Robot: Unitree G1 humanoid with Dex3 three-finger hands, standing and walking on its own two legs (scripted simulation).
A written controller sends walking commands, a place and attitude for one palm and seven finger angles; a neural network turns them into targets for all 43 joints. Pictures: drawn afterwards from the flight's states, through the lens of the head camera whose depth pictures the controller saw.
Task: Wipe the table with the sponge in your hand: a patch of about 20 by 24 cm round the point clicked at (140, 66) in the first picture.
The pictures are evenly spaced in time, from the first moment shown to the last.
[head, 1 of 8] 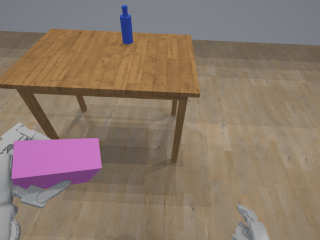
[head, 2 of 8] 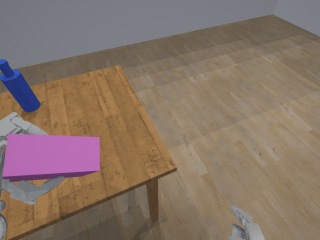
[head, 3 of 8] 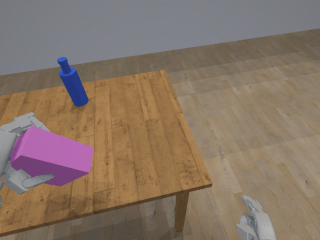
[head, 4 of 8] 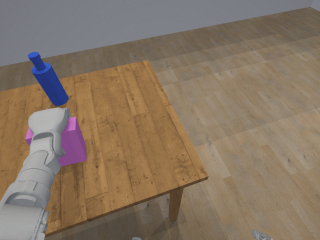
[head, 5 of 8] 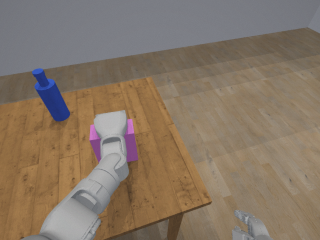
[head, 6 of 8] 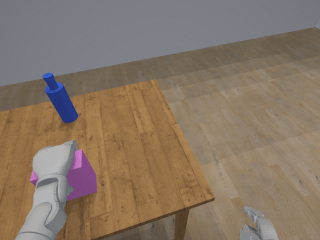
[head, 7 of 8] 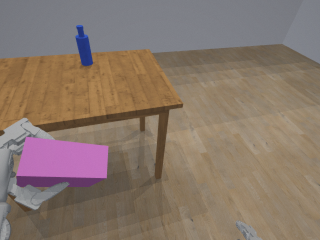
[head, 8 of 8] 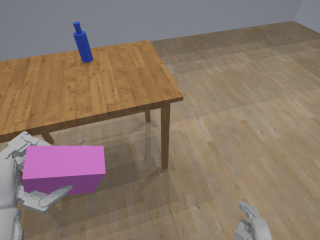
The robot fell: no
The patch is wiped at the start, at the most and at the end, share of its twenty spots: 0.00 1.00 1.00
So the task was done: yes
